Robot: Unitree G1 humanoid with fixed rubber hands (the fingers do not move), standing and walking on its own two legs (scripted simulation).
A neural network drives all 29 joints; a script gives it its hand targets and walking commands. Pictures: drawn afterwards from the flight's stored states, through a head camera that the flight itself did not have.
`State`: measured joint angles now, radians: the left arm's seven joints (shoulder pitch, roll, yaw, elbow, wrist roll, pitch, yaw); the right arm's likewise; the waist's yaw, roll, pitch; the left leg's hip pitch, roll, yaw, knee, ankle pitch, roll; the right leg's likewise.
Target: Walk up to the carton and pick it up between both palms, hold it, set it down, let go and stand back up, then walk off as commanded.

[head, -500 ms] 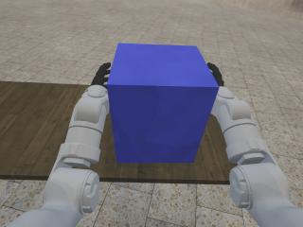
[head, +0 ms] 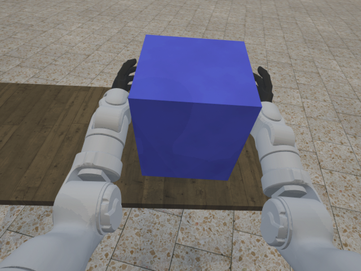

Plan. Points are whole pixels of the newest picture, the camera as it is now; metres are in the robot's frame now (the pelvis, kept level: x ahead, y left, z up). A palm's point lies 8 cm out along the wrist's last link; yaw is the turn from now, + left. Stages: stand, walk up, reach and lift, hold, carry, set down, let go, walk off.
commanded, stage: set down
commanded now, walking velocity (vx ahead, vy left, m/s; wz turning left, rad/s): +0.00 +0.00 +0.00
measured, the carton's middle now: (189, 112) +0.42 -0.02 +0.16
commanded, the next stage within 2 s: none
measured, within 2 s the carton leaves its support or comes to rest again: neither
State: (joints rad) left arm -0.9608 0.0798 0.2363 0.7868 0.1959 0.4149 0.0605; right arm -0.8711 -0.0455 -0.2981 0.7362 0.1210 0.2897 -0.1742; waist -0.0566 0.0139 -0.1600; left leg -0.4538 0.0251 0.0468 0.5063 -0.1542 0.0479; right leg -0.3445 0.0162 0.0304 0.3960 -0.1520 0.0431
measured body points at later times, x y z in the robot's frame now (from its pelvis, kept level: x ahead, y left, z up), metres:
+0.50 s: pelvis +0.03 +0.00 +0.00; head +0.04 +0.02 +0.45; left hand +0.47 +0.15 +0.15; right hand +0.45 -0.15 +0.16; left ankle +0.06 +0.09 -0.74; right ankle +0.03 -0.15 -0.74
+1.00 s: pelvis +0.03 +0.00 +0.00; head +0.05 +0.03 +0.45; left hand +0.48 +0.13 +0.13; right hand +0.44 -0.17 +0.14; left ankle +0.06 +0.09 -0.74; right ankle +0.03 -0.15 -0.74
